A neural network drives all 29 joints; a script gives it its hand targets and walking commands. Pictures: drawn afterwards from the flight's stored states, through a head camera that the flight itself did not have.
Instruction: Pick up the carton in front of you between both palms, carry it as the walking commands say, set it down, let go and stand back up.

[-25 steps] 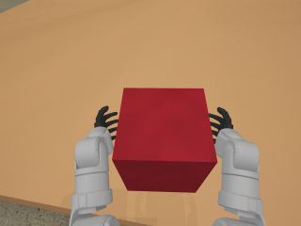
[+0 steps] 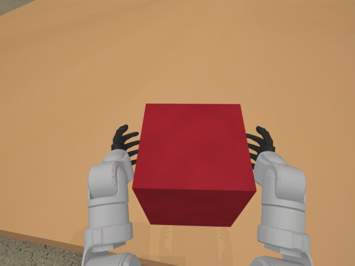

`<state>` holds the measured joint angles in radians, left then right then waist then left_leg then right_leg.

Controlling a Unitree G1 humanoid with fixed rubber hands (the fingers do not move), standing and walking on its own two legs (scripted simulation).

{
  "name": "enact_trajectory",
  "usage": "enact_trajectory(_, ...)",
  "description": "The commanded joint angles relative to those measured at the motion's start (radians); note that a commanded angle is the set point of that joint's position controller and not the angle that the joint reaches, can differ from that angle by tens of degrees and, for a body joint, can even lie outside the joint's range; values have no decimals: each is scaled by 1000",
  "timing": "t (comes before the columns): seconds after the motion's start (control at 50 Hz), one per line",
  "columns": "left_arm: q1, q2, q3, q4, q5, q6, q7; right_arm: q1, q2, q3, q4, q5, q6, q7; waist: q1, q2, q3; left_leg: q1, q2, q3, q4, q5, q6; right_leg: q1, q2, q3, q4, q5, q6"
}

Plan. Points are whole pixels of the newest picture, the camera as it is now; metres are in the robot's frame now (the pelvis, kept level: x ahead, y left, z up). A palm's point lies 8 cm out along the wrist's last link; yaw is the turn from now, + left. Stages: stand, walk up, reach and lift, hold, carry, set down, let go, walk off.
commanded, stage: carry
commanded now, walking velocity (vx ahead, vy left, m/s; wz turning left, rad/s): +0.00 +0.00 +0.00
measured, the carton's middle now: (191, 169) +0.34 +0.00 +0.04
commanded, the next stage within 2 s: none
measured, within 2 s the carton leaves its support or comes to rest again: neither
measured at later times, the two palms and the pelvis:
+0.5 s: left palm (125, 122) +0.40 +0.16 +0.14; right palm (256, 119) +0.41 -0.15 +0.14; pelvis +0.08 +0.00 +0.00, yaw +0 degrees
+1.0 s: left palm (151, 64) +0.67 +0.12 +0.14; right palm (246, 59) +0.70 -0.18 +0.14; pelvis +0.35 -0.06 +0.04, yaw +1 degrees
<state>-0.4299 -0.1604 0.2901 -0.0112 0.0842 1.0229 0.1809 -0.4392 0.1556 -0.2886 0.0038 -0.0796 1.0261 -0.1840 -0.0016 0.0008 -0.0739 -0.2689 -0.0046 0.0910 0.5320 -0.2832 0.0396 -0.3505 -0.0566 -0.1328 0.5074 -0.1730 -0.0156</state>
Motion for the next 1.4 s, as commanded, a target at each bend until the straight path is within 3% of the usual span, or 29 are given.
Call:
enact_trajectory(0.0, -563, -737, -587, -39, -144, -9, -1, -575, 747, 589, -55, 150, -17, 1, 0, -1, -307, 34, 145, -112, -94, 182, 16, 179, -112, 112, -49, 102, -12)
enact_trajectory(0.06, -568, -737, -587, -43, -147, -9, -1, -579, 748, 589, -60, 151, -18, 1, -1, 0, -311, 32, 142, -112, -109, 125, 18, 177, -105, 108, -55, 44, -14)
enact_trajectory(0.16, -623, -711, -595, -96, -173, -14, 9, -640, 723, 599, -112, 178, -19, -8, -3, 23, -238, -44, 126, -152, -179, -313, 63, 96, -42, 80, -35, -349, -33)
enact_trajectory(0.26, -629, -627, -588, -135, -213, 5, 35, -627, 616, 580, -157, 197, 1, -37, 9, 75, -254, -33, 172, -188, -169, -252, 107, 114, 8, 22, 66, -198, -55)
enact_trajectory(0.3, -611, -593, -568, -126, -211, 22, 45, -608, 585, 565, -153, 188, 20, -46, 26, 3, -246, -103, 118, -101, -37, -157, 73, 187, -52, 126, -21, -203, -83)
enact_trajectory(0.34, -591, -558, -547, -105, -204, 41, 53, -606, 565, 546, -145, 190, 41, -50, 48, -173, -260, -267, 25, 12, 213, -127, 25, 329, -210, 389, -134, -184, -169)
enact_trajectory(0.38, -591, -555, -541, -105, -202, 56, 58, -630, 562, 537, -139, 205, 54, -51, 61, -204, -264, -406, 5, 15, 273, -247, 22, 432, -297, 515, -171, -92, -242)
enact_trajectory(0.42, -627, -585, -554, -129, -206, 62, 55, -636, 584, 524, -120, 204, 60, -47, 55, -128, -285, -326, 29, -9, 188, -213, 36, 377, -297, 439, -173, -29, -230)
enact_trajectory(0.48, -686, -643, -593, -174, -230, 54, 40, -636, 621, 518, -120, 200, 56, -36, -28, -53, -298, 149, -14, 27, -108, -23, 55, 66, -122, 119, -25, -131, -120)
enact_trajectory(0.5, -687, -646, -596, -171, -229, 52, 39, -610, 616, 513, -106, 198, 55, -36, -59, 84, -296, 317, 109, -202, -200, -58, 87, -111, -52, 21, 189, -164, -68)
enact_trajectory(0.52, -692, -638, -595, -184, -229, 56, 37, -606, 604, 513, -106, 189, 49, -40, -83, 308, -282, 450, 319, -552, -258, 59, 196, -351, 44, -30, 403, -303, -24)
enact_trajectory(0.54, -708, -631, -587, -173, -219, 55, 41, -618, 603, 516, -113, 185, 49, -41, -75, 288, -260, 521, 400, -638, -227, 244, 280, -520, 43, 20, 606, -371, -34)
enact_trajectory(0.56, -704, -633, -565, -156, -213, 54, 45, -633, 614, 536, -138, 195, 48, -36, -99, 204, -278, 574, 403, -609, -192, 413, 319, -616, 43, 45, 821, -380, -43)
enact_trajectory(0.6, -657, -647, -542, -143, -207, 49, 45, -701, 639, 596, -218, 252, 36, -23, -123, 47, -315, 677, 375, -504, -145, 498, 294, -805, 21, 87, 1135, -368, -57)
enact_trajectory(0.7, -599, -587, -503, -169, -150, 37, 59, -724, 643, 658, -285, 329, 13, -10, -129, 83, -277, 718, 369, -452, -170, 219, 229, -1145, 14, 137, 1591, -475, -100)
enact_trajectory(0.76, -605, -567, -500, -173, -120, 44, 72, -727, 642, 675, -281, 363, 18, 7, -57, 52, -121, 418, 277, -270, -350, 0, 152, -1030, -39, 50, 1316, -436, -85)
enact_trajectory(0.8, -610, -583, -527, -163, -116, 46, 71, -720, 641, 657, -264, 362, 20, 12, -40, 103, -95, 156, 204, -89, -490, 366, 153, -624, -41, -64, 959, -338, -75)
enact_trajectory(0.84, -611, -622, -577, -176, -155, 46, 59, -663, 642, 639, -246, 334, 25, 14, 19, 205, -216, 117, 186, 35, -341, 1233, 130, -257, 52, -157, 748, -198, -113)
enact_trajectory(0.88, -628, -672, -636, -216, -216, 42, 40, -637, 642, 621, -268, 294, 20, 8, 169, 338, -434, 252, 208, 27, 54, 1677, 85, 37, 160, -147, 557, -177, -120)
enact_trajectory(0.9, -644, -697, -666, -249, -248, 34, 28, -640, 631, 600, -293, 264, 15, -2, 231, 234, -519, 212, 172, 18, 397, 1510, 45, 227, 181, -55, 340, -181, -119)
enact_trajectory(0.92, -663, -688, -692, -275, -277, 27, 19, -565, 632, 578, -301, 220, 7, -11, 152, -64, -577, -107, -3, -55, 790, 401, -15, 427, -99, 528, 58, -211, -228)
enact_trajectory(0.94, -636, -696, -716, -242, -301, 18, 17, -530, 586, 525, -291, 184, 10, -21, 108, -334, -714, -241, -167, -220, 1172, 16, -22, 482, -258, 1017, -119, 78, -335)
enact_trajectory(0.96, -653, -711, -738, -278, -327, 14, 11, -514, 572, 515, -274, 162, 5, -35, 84, -188, -692, -307, -120, -325, 1254, 41, 24, 504, -228, 904, -26, 113, -325)
enact_trajectory(1.0, -717, -749, -771, -328, -352, -1, -4, -555, 598, 503, -304, 147, -7, -33, 71, -61, -530, -429, -23, -246, 1255, 7, 48, 359, -214, 734, 44, 65, -268)
enact_trajectory(1.04, -747, -778, -791, -345, -388, -2, -26, -595, 610, 519, -320, 136, -6, -23, 54, -53, -435, -492, 21, -213, 1194, -38, 62, 293, -198, 605, 12, -61, -236)
enact_trajectory(1.1, -690, -731, -770, -327, -368, 13, -29, -556, 587, 549, -304, 136, 7, -15, 58, 7, -356, -559, 46, -138, 989, -191, 49, 297, -202, 485, -57, 29, -250)
enact_trajectory(1.14, -664, -679, -729, -309, -331, 31, -19, -544, 571, 564, -288, 148, 23, -16, 47, 3, -338, -566, 74, -96, 843, -20, 43, 313, -194, 390, -85, 214, -238)
enact_trajectory(1.22, -567, -558, -601, -232, -243, 85, 15, -575, 533, 575, -260, 185, 78, -29, 47, -96, -266, -579, 76, -14, 495, 177, 11, 356, -106, 196, -140, 323, -205)
enact_trajectory(1.38, -635, -472, -459, -147, -165, 155, 53, -739, 557, 527, -149, 240, 159, -47, 63, -143, -145, -389, 3, 111, 20, 282, 29, 482, -105, 100, -196, 680, -137)
